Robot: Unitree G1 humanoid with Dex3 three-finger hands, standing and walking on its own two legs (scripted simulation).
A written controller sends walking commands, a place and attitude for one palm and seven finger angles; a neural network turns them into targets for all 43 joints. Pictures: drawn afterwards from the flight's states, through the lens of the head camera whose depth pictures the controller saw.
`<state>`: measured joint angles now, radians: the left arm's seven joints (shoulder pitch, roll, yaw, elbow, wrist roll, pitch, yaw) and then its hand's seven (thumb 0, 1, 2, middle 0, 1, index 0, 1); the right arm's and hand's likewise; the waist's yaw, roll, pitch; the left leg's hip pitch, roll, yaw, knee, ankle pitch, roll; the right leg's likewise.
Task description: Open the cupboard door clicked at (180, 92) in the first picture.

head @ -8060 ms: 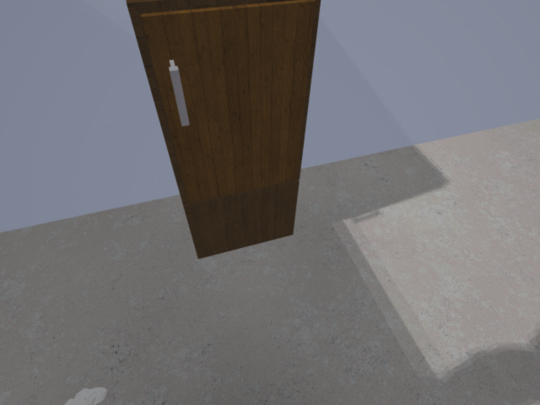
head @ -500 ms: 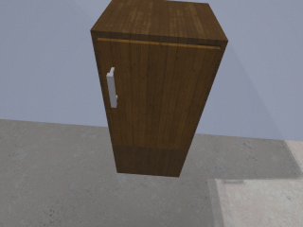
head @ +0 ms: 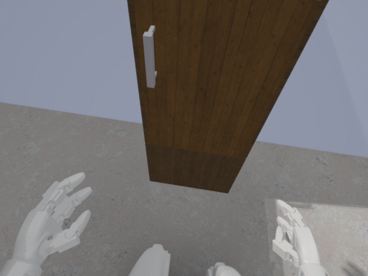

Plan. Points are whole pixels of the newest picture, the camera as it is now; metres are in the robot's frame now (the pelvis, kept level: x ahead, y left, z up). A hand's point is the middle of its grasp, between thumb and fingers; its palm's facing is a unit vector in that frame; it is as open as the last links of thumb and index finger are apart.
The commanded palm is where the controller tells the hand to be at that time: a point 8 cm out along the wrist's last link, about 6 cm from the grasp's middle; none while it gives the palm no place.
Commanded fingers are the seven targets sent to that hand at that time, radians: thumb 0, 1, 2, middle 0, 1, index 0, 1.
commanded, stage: raise the hand with hooked fingers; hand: left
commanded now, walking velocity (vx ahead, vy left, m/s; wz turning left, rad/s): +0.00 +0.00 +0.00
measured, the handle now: (151, 58) +0.60 +0.15 +0.14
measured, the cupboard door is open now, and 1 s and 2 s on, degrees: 0 0 0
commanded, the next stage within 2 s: move the hooked fingers beside the handle in 1.68 s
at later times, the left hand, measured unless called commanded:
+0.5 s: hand (63, 190) +0.24 +0.25 +0.09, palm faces +0.00 -1.00 -0.06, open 11.6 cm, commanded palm +0.22 +0.30 +0.10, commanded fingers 0.00 -0.20 0.43 -0.28 -1.00 -0.28 -1.00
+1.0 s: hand (54, 153) +0.29 +0.27 +0.13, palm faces +0.00 -1.00 -0.05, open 13.8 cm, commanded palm +0.27 +0.32 +0.14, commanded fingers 0.00 -0.50 0.30 -0.30 -1.20 -0.30 -1.20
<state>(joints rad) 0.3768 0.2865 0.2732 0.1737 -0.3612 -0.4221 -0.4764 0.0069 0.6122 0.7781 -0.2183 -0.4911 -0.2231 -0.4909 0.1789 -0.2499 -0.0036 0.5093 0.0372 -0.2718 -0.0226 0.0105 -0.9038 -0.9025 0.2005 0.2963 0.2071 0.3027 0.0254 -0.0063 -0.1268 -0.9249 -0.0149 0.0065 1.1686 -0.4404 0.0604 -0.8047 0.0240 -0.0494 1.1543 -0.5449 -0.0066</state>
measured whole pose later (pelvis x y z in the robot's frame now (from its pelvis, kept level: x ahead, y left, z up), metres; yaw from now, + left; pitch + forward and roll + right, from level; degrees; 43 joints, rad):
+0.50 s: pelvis +0.03 -0.01 +0.02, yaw +0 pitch +12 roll -4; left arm 0.33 0.37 0.37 0.09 -0.40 -0.31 -0.47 0.00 0.03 0.53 -0.26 -0.86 -0.26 -0.86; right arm 0.28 -0.26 0.02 0.56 0.04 -0.24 -0.06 0.01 -0.90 -0.90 0.20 0.30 0.21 0.30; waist 0.00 0.03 -0.13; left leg -0.84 0.00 -0.03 1.06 -0.43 0.04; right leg -0.69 0.05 -0.08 0.99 -0.51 -0.02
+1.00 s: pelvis +0.03 +0.00 +0.05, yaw +1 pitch +8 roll -4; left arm 0.07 0.43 0.39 0.27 -0.37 -0.22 -0.50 -0.01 -0.47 0.32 -0.29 -1.18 -0.30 -1.18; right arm 0.28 -0.26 0.06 0.54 0.05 -0.22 -0.09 0.01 -0.90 -0.90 0.20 0.30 0.21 0.30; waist 0.01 0.03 -0.10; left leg -0.68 -0.01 -0.02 0.92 -0.38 0.05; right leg -0.54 0.04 -0.06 0.85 -0.45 -0.01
